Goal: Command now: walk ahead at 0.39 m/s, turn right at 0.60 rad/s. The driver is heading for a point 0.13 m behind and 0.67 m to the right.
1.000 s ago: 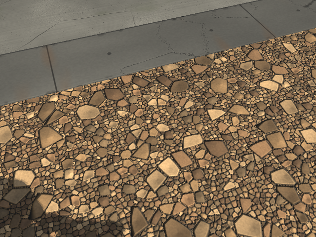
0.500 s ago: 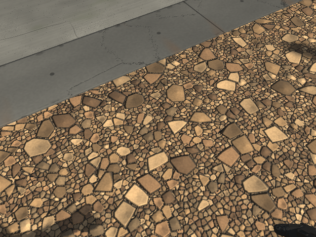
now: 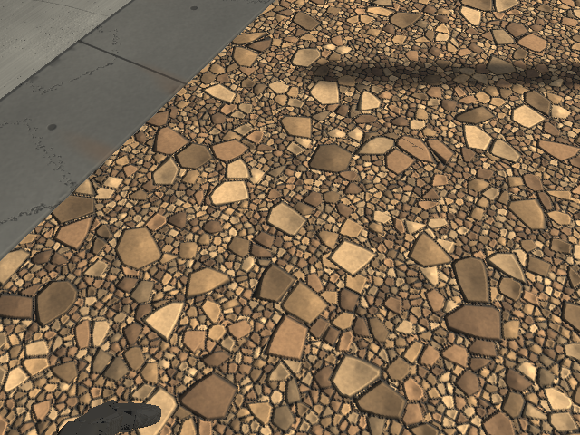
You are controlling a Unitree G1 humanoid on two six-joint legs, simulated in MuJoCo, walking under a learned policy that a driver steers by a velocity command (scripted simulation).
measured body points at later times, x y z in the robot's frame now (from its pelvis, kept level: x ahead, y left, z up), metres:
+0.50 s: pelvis +0.18 -0.02 +0.01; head +0.21 -0.05 +0.46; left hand +0.29 +0.24 -0.10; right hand +0.26 -0.32 -0.10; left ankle +0.29 +0.11 -0.68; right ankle +0.15 -0.07 -0.73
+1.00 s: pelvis +0.38 -0.05 +0.01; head +0.41 -0.05 +0.46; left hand +0.66 +0.07 -0.10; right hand +0.22 -0.28 -0.11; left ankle +0.34 +0.08 -0.73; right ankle +0.40 -0.22 -0.66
